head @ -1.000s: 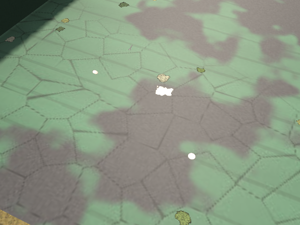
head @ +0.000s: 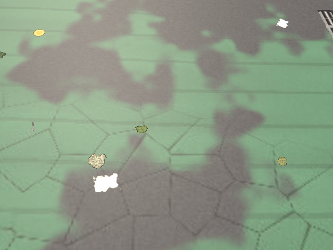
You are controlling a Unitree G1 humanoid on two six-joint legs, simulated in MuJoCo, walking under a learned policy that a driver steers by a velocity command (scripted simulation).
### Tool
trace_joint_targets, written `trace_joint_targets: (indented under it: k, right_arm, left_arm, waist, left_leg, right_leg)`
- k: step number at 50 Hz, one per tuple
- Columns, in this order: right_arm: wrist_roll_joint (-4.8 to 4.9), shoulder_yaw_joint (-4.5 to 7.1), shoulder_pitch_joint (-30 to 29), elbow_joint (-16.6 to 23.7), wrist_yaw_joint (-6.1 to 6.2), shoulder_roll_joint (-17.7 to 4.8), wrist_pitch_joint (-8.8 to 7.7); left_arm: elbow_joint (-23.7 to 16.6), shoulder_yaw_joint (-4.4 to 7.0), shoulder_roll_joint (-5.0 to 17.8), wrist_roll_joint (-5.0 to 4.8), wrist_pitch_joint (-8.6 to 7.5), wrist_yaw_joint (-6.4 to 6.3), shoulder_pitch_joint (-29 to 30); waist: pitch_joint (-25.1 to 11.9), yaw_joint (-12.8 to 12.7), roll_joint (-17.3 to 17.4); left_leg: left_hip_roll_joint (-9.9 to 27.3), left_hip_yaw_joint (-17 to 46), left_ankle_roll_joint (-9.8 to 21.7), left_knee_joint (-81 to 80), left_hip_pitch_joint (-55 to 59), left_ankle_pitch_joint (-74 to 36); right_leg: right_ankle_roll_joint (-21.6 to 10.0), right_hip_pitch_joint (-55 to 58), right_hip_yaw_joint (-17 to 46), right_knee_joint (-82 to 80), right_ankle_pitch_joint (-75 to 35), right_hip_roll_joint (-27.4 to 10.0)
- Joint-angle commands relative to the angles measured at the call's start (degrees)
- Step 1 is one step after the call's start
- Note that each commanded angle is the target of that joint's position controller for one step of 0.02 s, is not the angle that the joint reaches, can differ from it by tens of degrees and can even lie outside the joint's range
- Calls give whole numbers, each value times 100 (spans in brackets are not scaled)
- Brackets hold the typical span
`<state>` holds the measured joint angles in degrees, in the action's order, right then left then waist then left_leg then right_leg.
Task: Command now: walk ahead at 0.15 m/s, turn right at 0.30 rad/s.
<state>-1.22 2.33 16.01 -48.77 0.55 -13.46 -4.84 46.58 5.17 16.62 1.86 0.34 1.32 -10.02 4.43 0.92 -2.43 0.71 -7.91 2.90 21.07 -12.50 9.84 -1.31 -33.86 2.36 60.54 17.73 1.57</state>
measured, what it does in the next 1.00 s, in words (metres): steps on the spot: right foot, then left foot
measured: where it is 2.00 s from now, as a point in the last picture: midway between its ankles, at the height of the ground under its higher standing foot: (171, 204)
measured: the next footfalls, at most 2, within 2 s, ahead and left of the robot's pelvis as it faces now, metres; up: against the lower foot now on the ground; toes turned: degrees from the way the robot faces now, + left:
right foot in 0.20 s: +0.14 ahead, -0.11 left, +0.00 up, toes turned -2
left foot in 0.50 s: +0.09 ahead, +0.11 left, +0.00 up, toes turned -1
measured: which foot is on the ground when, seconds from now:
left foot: down 0.00-0.20, up 0.22-0.48, down 0.50-1.00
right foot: up 0.00-0.18, down 0.20-1.00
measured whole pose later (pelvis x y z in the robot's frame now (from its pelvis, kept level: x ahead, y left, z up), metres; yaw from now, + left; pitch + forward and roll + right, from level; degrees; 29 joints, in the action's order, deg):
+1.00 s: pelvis +0.09 +0.00 +0.00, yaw -2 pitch -1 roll +0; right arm -0.8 1.7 20.7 -61.1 1.4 -10.1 0.0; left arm 62.8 1.2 10.3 1.6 0.0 -0.5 -18.0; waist -0.8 0.3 0.6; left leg -0.8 -1.1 2.5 23.6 -6.2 17.6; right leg -3.1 -15.8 -1.5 34.2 20.6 1.0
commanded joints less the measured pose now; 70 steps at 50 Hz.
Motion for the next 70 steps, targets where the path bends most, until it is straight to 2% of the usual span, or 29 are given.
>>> trace_joint_targets:
  k: [1, 7, 9, 10, 11, 12, 14, 17, 21, 23, 25, 26, 28, 32, 42, 45, 47, 49, 52, 55, 56, 57, 58, 59, 60, 61, 63, 66, 70]
  right_arm:
    - [21, 90, -180, 326, -8, -614, -40]
    - [48, 175, 238, 106, -49, -871, 142]
    - [67, 167, 330, 37, -15, -806, 239]
    - [20, 104, 615, 70, -13, -585, 265]
    - [86, -55, 1118, 138, -18, -35, 308]
    - [129, -15, 728, 31, 45, -285, 466]
    - [85, 34, 339, 99, 47, -403, 591]
    - [13, 38, 578, -146, 45, -339, 666]
    - [35, -1, 512, -298, 86, -167, 684]
    - [20, -24, 586, -416, 106, -126, 655]
    - [-67, -24, 559, -425, 106, -317, 552]
    - [10, 24, 379, -483, 88, -504, 525]
    - [35, -32, 249, -558, 53, -279, 438]
    - [53, -42, 259, -695, 98, -257, 367]
    - [56, -102, 471, -1063, 133, -135, 387]
    - [40, -4, 623, -1123, 119, -368, 449]
    - [48, 69, 859, -1149, 103, -504, 504]
    - [45, 138, 956, -1220, 107, -561, 485]
    - [-11, 175, 728, -1169, 61, -551, 358]
    - [61, 196, 338, -1092, 23, -490, 296]
    - [31, 168, 253, -1032, 18, -366, 262]
    - [50, 43, 81, -842, -35, 63, 203]
    - [-24, 72, -54, -614, -75, -19, 175]
    - [-137, 135, -197, -581, -121, -287, 172]
    - [-99, 111, -250, -600, -185, -171, 139]
    - [-53, 91, -176, -662, -227, -74, 99]
    - [-77, 113, -71, -766, -285, -91, 135]
    - [-31, 110, -320, -698, -292, -7, 240]
    - [-16, 28, -1276, -288, -294, 110, 267]
  left_arm:
    - [-183, -128, -143, 11, 47, 77, -543]
    - [-355, -231, -16, -13, -21, 24, 19]
    - [-265, -248, 11, 47, -146, -25, -203]
    - [-238, -198, 319, 120, -222, -77, -407]
    - [-360, -172, 627, 72, -220, -139, -273]
    - [-214, -230, 281, -109, -195, -209, -540]
    - [-146, -344, 67, -74, -157, -282, -130]
    - [-113, -368, 40, -66, -159, -331, 224]
    - [113, -356, 49, -86, -167, -302, 153]
    - [207, -334, 78, -122, -121, -292, 201]
    - [330, -337, -13, -138, -94, -269, 28]
    - [389, -311, -77, -182, -67, -239, -106]
    - [599, -294, -45, -152, -72, -231, -202]
    - [892, -283, -33, -134, -139, -238, -339]
    - [1473, -363, -147, -146, -111, -295, -647]
    - [1524, -331, -86, -116, -65, -285, -749]
    - [1383, -335, -201, -53, -52, -224, -537]
    - [1205, -374, -397, 37, -133, -146, -339]
    - [1086, -312, -283, -14, -308, -59, -408]
    - [1353, -273, -431, -94, -431, -70, -1258]
    - [1547, -214, -308, -79, -463, -110, -1844]
    - [1644, -95, 167, -13, -520, -183, -2541]
    - [1790, 7, 596, -69, -472, -168, -3021]
    - [1653, -62, 345, -35, -436, -181, -2452]
    - [1443, -115, 161, -47, -470, -155, -1913]
    - [1331, -143, 75, -64, -518, -149, -1618]
    - [1323, -218, -127, -81, -617, -203, -1556]
    - [1541, -279, -220, -81, -683, -252, -2066]
    - [1534, -353, -288, -60, -705, -275, -2055]
  waist:
    - [-782, -322, 983]
    - [-725, -44, 1039]
    - [-743, -181, 671]
    - [-1059, -133, 21]
    - [-1342, 136, -1025]
    - [-1368, -292, -736]
    - [-773, -89, -514]
    - [-709, 135, -502]
    - [-655, 91, -401]
    - [-538, 177, -313]
    - [-380, 68, -95]
    - [-19, -158, 435]
    - [-31, -159, 663]
    - [-241, -155, 487]
    - [-83, -102, 275]
    - [-26, -49, 547]
    - [432, 96, 875]
    - [685, 130, 1149]
    - [552, -39, 940]
    - [446, -485, 759]
    - [325, -686, 413]
    - [87, -945, -904]
    - [118, -936, -1483]
    - [435, -590, -640]
    - [536, -365, -200]
    - [465, -212, -62]
    - [241, -101, -17]
    - [133, -139, -100]
    - [356, -219, -178]
  left_leg:
    - [1289, 465, 776, -415, 220, -4185]
    - [1404, 583, 702, -4, 462, -3256]
    - [1202, 583, 401, 544, 266, -2139]
    - [940, 393, 130, 1077, -89, -839]
    - [285, 76, -148, 1730, -793, 1846]
    - [117, 521, -186, 2062, -708, 2602]
    - [146, 799, -228, 2173, -824, 2297]
    - [67, 740, -313, 1983, -310, 1634]
    - [33, 692, -349, 1314, 34, 1187]
    - [24, 632, -298, 399, 488, 305]
    - [537, 1170, -209, -89, 751, 71]
    - [564, 1276, -124, -101, 10, 524]
    - [577, 1368, -148, -494, -557, 871]
    - [524, 1296, -126, -500, -141, 453]
    - [512, 1268, -30, -492, 54, 336]
    - [430, 1451, 188, -622, -50, 2457]
    - [882, 2168, 522, -1099, -71, 3715]
    - [1597, 2891, 885, -1586, -25, 3723]
    - [1564, 2585, 901, -1451, 231, 2799]
    - [969, 1739, 661, -677, -804, 2408]
    - [700, 1422, 548, 24, -1368, 2225]
    - [25, 592, 275, 1915, -2197, 1837]
    - [-384, 384, 272, 3259, -3045, 2279]
    - [42, 812, 367, 4028, -3135, 1913]
    - [236, 928, 385, 4152, -3083, 1326]
    - [360, 939, 332, 4071, -2893, 865]
    - [406, 841, 189, 3951, -2701, 356]
    - [265, 760, 100, 3974, -2985, 46]
    - [121, 477, 46, 2972, -2984, -497]
  right_leg:
    - [33, 649, -114, -889, -609, -94]
    - [-99, 1499, -392, -2570, -559, -62]
    - [-228, 2312, -250, -3821, -1358, -127]
    - [-327, 3065, 525, -3973, -2703, -940]
    - [-1027, 3623, 1763, -3893, -4525, -2237]
    - [-1507, 3202, 1877, -4080, -4020, -2250]
    - [-1294, 2668, 1483, -4484, -2775, -1790]
    - [-937, 2272, 845, -4598, -2556, -1308]
    - [-877, 2070, 741, -4540, -1607, -1182]
    - [-659, 1747, 742, -4496, -617, -1039]
    - [-286, 1396, 793, -4502, 270, -845]
    - [-198, 1628, 499, -4535, 20, -520]
    - [-201, 2456, 389, -4175, -688, -511]
    - [-218, 2541, 398, -4146, -1061, -579]
    - [-99, 2419, 346, -4240, -1121, -574]
    - [-198, 2041, 20, -3765, 688, -174]
    - [-239, 1177, -269, -3061, 1173, 66]
    - [-223, 771, -541, -2094, 446, -113]
    - [-303, 682, -473, -2044, 604, -312]
    - [-349, 2661, -842, -3386, 1, 70]
    - [-371, 3539, -498, -3726, 144, -52]
    - [-640, 4237, 1569, -4837, 1549, -1373]
    - [-1103, 4243, 3442, -5532, 2486, -2308]
    - [-1220, 3685, 3272, -5436, 2515, -2330]
    - [-1124, 3327, 2727, -5433, 2097, -2088]
    - [-999, 3207, 2190, -5514, 1407, -1832]
    - [-802, 3348, 1225, -5546, -30, -1517]
    - [-671, 3689, 297, -5326, -1938, -1362]
    - [-585, 3415, -468, -5345, -2913, -1208]
Over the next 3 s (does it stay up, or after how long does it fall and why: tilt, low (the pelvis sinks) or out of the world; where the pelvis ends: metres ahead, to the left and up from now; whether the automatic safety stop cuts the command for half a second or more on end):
stays up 0.85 0.06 0.00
